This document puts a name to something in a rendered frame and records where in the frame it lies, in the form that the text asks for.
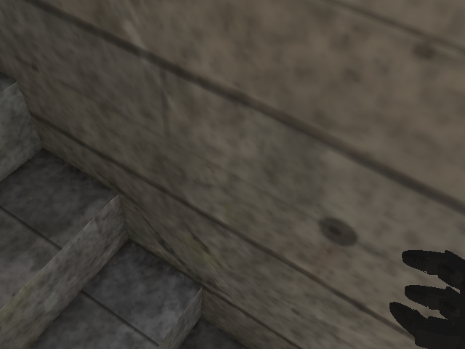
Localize stairs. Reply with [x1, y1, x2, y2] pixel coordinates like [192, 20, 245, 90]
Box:
[0, 72, 202, 349]

